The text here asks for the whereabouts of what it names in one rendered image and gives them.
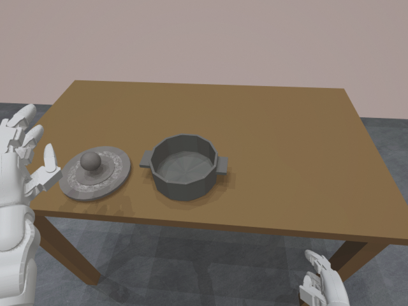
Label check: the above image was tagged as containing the table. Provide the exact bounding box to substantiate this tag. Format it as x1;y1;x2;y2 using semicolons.
25;80;408;306

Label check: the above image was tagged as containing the right robot hand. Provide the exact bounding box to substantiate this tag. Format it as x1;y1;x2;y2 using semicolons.
300;250;350;306

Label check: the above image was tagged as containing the pot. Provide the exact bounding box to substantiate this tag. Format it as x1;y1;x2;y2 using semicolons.
139;133;228;201

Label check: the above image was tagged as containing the robot left forearm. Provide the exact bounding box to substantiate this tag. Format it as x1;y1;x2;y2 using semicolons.
0;205;41;306

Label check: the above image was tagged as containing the lid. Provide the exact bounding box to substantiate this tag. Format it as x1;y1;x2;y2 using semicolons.
59;146;131;201

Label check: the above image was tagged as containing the left robot hand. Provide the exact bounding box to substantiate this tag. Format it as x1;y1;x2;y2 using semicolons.
0;104;63;207

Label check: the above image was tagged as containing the knob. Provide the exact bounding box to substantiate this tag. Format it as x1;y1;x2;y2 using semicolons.
80;152;101;171

